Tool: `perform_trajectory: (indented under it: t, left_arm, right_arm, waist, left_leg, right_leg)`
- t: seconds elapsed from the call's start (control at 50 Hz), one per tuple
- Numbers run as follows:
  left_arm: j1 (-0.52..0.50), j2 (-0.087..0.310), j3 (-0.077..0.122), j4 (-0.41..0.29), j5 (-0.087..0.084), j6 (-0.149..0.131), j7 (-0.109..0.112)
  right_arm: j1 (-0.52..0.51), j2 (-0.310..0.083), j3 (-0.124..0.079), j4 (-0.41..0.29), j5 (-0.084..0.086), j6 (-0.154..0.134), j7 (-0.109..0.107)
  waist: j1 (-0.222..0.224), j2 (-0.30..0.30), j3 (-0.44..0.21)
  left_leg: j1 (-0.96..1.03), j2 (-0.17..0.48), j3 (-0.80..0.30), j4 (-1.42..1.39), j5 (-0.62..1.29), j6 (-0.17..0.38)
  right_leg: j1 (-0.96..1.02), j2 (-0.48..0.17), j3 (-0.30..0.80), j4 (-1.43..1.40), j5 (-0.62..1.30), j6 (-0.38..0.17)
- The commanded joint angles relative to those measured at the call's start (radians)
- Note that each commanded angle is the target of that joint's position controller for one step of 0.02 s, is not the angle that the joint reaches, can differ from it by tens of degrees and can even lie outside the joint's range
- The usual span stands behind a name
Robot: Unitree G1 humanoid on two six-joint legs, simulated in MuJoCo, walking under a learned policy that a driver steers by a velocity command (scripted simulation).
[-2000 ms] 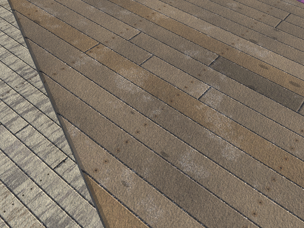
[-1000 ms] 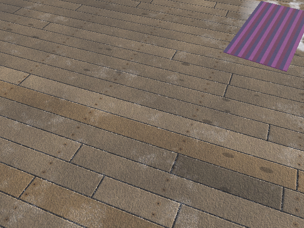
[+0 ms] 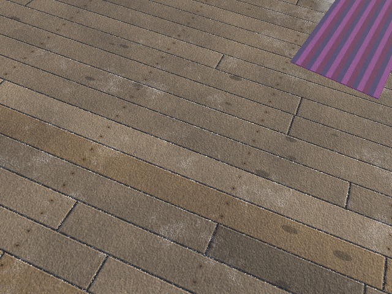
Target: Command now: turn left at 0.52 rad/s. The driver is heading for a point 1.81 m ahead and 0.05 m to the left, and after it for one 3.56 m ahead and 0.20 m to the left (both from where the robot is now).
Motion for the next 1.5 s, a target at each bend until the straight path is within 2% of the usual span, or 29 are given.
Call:
perform_trajectory:
  t: [0.02,0.24,0.3,0.32,0.34,0.36,0.38,0.4,0.44,0.56,0.64,0.66,0.68,0.7,0.72,0.76,0.8,0.88,0.98,1.0,1.02,1.04,1.06,1.08,1.12,1.16,1.4,1.46,1.5]
  left_arm:
    - [-0.041,0.045,0.011,-0.079,-0.004,-0.016,0.003]
    - [-0.049,0.055,0.006,-0.106,-0.023,-0.042,-0.023]
    - [0.032,0.071,0.018,-0.091,-0.024,-0.057,-0.040]
    - [0.068,0.109,0.032,-0.084,-0.014,-0.055,-0.038]
    - [0.070,0.162,0.039,-0.100,0.006,-0.045,-0.030]
    - [0.081,0.185,0.043,-0.101,0.040,-0.043,-0.037]
    - [0.040,0.141,0.034,-0.126,0.031,-0.046,-0.034]
    - [-0.013,0.085,0.021,-0.138,0.023,-0.043,-0.029]
    - [-0.040,0.061,0.006,-0.146,-0.002,-0.034,-0.020]
    - [0.027,0.049,-0.015,-0.109,0.000,-0.021,-0.028]
    - [0.098,0.101,-0.006,-0.091,-0.031,-0.020,-0.041]
    - [0.115,0.089,-0.012,-0.095,-0.020,-0.030,-0.045]
    - [0.123,0.045,-0.022,-0.116,-0.011,-0.046,-0.053]
    - [0.075,0.046,-0.024,-0.131,-0.018,-0.048,-0.049]
    - [0.057,0.084,-0.011,-0.132,-0.021,-0.041,-0.047]
    - [0.056,0.091,0.005,-0.132,-0.021,-0.017,-0.040]
    - [0.078,0.077,0.014,-0.140,-0.027,0.007,-0.042]
    - [0.082,0.025,-0.005,-0.162,-0.027,0.025,-0.059]
    - [0.187,0.065,0.016,-0.168,-0.020,0.033,-0.078]
    - [0.234,0.136,0.037,-0.169,-0.018,0.029,-0.065]
    - [0.278,0.267,0.061,-0.195,-0.015,0.016,-0.058]
    - [0.322,0.249,0.053,-0.202,0.012,-0.014,-0.069]
    - [0.291,0.196,0.035,-0.195,0.008,-0.032,-0.066]
    - [0.244,0.163,0.022,-0.198,-0.008,-0.038,-0.057]
    - [0.186,0.142,0.007,-0.213,-0.014,-0.037,-0.039]
    - [0.198,0.135,0.003,-0.218,-0.005,-0.043,-0.030]
    - [0.304,0.164,0.019,-0.163,-0.037,-0.050,-0.034]
    - [0.287,0.145,0.014,-0.163,-0.033,-0.044,-0.039]
    - [0.281,0.086,-0.005,-0.167,-0.022,-0.048,-0.041]
  right_arm:
    - [-0.039,-0.158,-0.040,-0.087,0.012,-0.009,-0.012]
    - [-0.062,-0.193,-0.058,-0.152,0.014,0.027,-0.017]
    - [-0.111,-0.181,-0.055,-0.180,0.032,0.038,-0.023]
    - [-0.092,-0.148,-0.047,-0.188,0.025,0.039,-0.025]
    - [-0.023,-0.079,-0.030,-0.182,0.002,0.038,-0.020]
    - [-0.013,-0.140,-0.051,-0.216,0.011,0.023,-0.016]
    - [-0.018,-0.215,-0.072,-0.200,0.009,0.017,-0.012]
    - [-0.019,-0.235,-0.082,-0.178,0.018,0.023,-0.010]
    - [-0.014,-0.177,-0.068,-0.161,0.010,0.040,-0.013]
    - [-0.077,-0.013,0.006,-0.193,-0.013,0.024,-0.003]
    - [-0.017,-0.096,-0.023,-0.161,-0.003,0.015,-0.002]
    - [0.014,-0.145,-0.032,-0.173,-0.011,0.014,-0.013]
    - [0.011,-0.228,-0.052,-0.170,-0.025,0.020,-0.020]
    - [0.012,-0.183,-0.046,-0.160,-0.033,0.020,-0.009]
    - [-0.038,-0.141,-0.036,-0.178,-0.033,0.016,-0.005]
    - [-0.047,-0.143,-0.039,-0.189,-0.024,0.005,-0.015]
    - [-0.040,-0.147,-0.040,-0.185,-0.019,-0.008,-0.023]
    - [-0.114,-0.149,-0.048,-0.184,-0.005,0.000,-0.021]
    - [-0.081,-0.148,-0.050,-0.151,0.025,0.011,-0.018]
    - [-0.039,-0.097,-0.039,-0.145,0.002,0.011,-0.012]
    - [-0.118,-0.048,-0.015,-0.222,-0.033,0.005,-0.013]
    - [-0.189,-0.094,-0.026,-0.238,0.000,-0.014,-0.011]
    - [-0.207,-0.131,-0.036,-0.236,0.024,-0.026,-0.002]
    - [-0.196,-0.153,-0.046,-0.217,0.020,-0.036,0.001]
    - [-0.167,-0.152,-0.051,-0.195,-0.006,-0.050,0.001]
    - [-0.147,-0.125,-0.046,-0.178,-0.009,-0.066,0.012]
    - [-0.304,-0.103,-0.022,-0.192,0.024,-0.124,0.048]
    - [-0.226,-0.131,-0.033,-0.174,0.025,-0.139,0.056]
    - [-0.077,-0.165,-0.050,-0.139,0.007,-0.145,0.046]
  waist:
    - [0.026,0.130,-0.151]
    - [0.001,0.216,-0.137]
    - [0.050,0.208,-0.134]
    - [0.043,0.151,-0.158]
    - [-0.002,-0.099,-0.181]
    - [-0.009,-0.270,-0.149]
    - [-0.006,-0.186,-0.126]
    - [-0.016,-0.128,-0.097]
    - [-0.009,-0.090,-0.062]
    - [0.026,-0.166,-0.101]
    - [0.005,-0.137,-0.055]
    - [0.005,-0.076,-0.092]
    - [0.045,0.135,-0.107]
    - [0.016,0.252,-0.119]
    - [0.014,0.244,-0.073]
    - [-0.007,0.273,-0.046]
    - [0.000,0.212,-0.040]
    - [0.013,0.186,-0.069]
    - [0.049,0.152,-0.114]
    - [0.040,-0.043,-0.117]
    - [0.055,-0.309,-0.096]
    - [0.132,-0.212,-0.147]
    - [0.106,-0.153,-0.071]
    - [0.078,-0.104,-0.011]
    - [0.042,-0.093,0.009]
    - [0.032,-0.085,-0.014]
    - [0.098,-0.103,0.020]
    - [0.056,-0.142,-0.012]
    - [-0.012,-0.126,-0.102]
  left_leg:
    - [0.226,0.225,-0.247,-0.087,0.646,0.173]
    - [0.144,0.177,-0.414,-0.062,0.457,0.167]
    - [0.092,0.116,-0.429,-0.010,0.346,0.110]
    - [-0.009,0.071,-0.393,0.060,0.174,0.065]
    - [-0.176,-0.066,-0.226,0.305,-0.233,0.009]
    - [-0.352,-0.123,-0.136,0.504,-0.458,-0.044]
    - [-0.376,-0.043,-0.134,0.678,-0.384,-0.076]
    - [-0.366,-0.027,-0.120,0.734,-0.299,-0.091]
    - [-0.357,-0.026,-0.097,0.800,-0.202,-0.122]
    - [-0.079,0.021,0.018,0.285,-0.214,-0.129]
    - [0.168,-0.011,0.036,-0.150,0.087,-0.078]
    - [0.290,0.086,-0.049,-0.119,0.217,-0.046]
    - [0.310,0.208,-0.128,-0.054,0.321,0.032]
    - [0.189,0.264,-0.190,-0.106,0.212,0.116]
    - [0.153,0.276,-0.201,-0.135,0.164,0.138]
    - [0.153,0.313,-0.216,-0.140,0.251,0.162]
    - [0.161,0.366,-0.211,-0.129,0.426,0.199]
    - [0.121,0.305,-0.053,-0.096,0.437,0.158]
    - [0.040,0.272,0.045,0.077,0.214,0.060]
    - [-0.155,0.194,0.149,0.290,-0.061,-0.031]
    - [-0.480,0.023,0.155,0.591,-0.462,-0.110]
    - [-0.535,0.022,-0.022,0.729,-0.446,-0.097]
    - [-0.591,0.055,-0.046,0.743,-0.335,-0.071]
    - [-0.598,0.076,-0.038,0.712,-0.230,-0.056]
    - [-0.526,0.087,-0.035,0.634,-0.067,-0.063]
    - [-0.473,0.066,-0.009,0.594,0.054,-0.076]
    - [-0.247,-0.009,-0.024,0.042,0.127,-0.102]
    - [-0.099,-0.013,-0.002,-0.030,0.114,-0.065]
    - [0.150,0.037,-0.018,-0.074,0.128,0.003]
  right_leg:
    - [-0.119,-0.012,0.051,0.050,0.053,0.026]
    - [0.114,0.026,0.070,-0.381,0.069,0.028]
    - [0.300,0.014,0.052,-0.674,0.259,-0.006]
    - [0.441,-0.087,0.109,-0.702,0.347,-0.043]
    - [0.570,-0.308,0.310,-0.703,0.570,-0.136]
    - [0.518,-0.475,0.529,-0.726,0.697,-0.322]
    - [0.482,-0.469,0.484,-0.742,0.608,-0.356]
    - [0.440,-0.382,0.360,-0.737,0.515,-0.300]
    - [0.397,-0.286,0.239,-0.730,0.470,-0.254]
    - [0.365,-0.202,0.130,-0.713,0.475,-0.250]
    - [0.282,-0.198,0.211,-0.661,0.421,-0.207]
    - [0.206,-0.180,0.216,-0.626,0.345,-0.145]
    - [0.114,-0.075,0.098,-0.533,0.189,-0.077]
    - [0.147,-0.041,0.025,-0.462,0.057,-0.036]
    - [0.135,-0.039,0.004,-0.390,0.040,-0.020]
    - [0.058,-0.032,-0.010,-0.200,-0.072,-0.014]
    - [-0.012,-0.061,0.028,-0.005,-0.172,-0.002]
    - [0.089,-0.078,-0.035,-0.143,-0.060,0.005]
    - [0.364,0.004,-0.106,-0.542,0.222,-0.069]
    - [0.523,-0.107,0.094,-0.624,0.378,-0.129]
    - [0.592,-0.375,0.546,-0.712,0.373,-0.337]
    - [0.560,-0.426,0.695,-0.806,0.053,-0.436]
    - [0.540,-0.384,0.645,-0.839,-0.214,-0.388]
    - [0.492,-0.343,0.585,-0.845,-0.292,-0.328]
    - [0.423,-0.268,0.482,-0.863,-0.213,-0.273]
    - [0.410,-0.225,0.409,-0.874,-0.108,-0.263]
    - [0.410,-0.193,0.423,-0.791,0.098,-0.268]
    - [0.426,-0.194,0.450,-0.725,0.200,-0.245]
    - [0.387,-0.130,0.374,-0.549,0.359,-0.192]
Velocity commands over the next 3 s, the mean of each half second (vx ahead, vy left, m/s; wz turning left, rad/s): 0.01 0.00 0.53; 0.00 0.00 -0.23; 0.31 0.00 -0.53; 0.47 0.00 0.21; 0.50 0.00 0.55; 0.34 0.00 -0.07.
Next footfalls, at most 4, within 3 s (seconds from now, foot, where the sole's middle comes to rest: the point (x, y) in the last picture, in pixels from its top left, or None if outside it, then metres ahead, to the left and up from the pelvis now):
0.32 right None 0.07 -0.13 -0.78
0.66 left None -0.01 0.12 -0.78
1.00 right None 0.02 -0.14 -0.78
1.50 left None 0.26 0.05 -0.78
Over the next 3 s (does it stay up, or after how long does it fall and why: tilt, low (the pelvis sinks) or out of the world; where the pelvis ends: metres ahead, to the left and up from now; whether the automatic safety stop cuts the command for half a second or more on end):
stays up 0.87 0.00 -0.02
